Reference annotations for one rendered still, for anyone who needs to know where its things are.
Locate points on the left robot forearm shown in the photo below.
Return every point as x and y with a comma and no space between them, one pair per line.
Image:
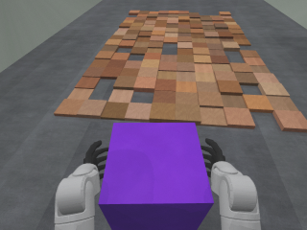
75,199

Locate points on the robot left hand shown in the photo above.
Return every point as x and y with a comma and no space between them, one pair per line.
91,157

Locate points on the right robot forearm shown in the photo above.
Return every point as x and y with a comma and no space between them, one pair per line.
238,198

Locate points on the carton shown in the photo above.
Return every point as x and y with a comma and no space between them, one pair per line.
155,178

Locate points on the robot right hand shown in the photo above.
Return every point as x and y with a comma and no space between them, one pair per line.
216,154

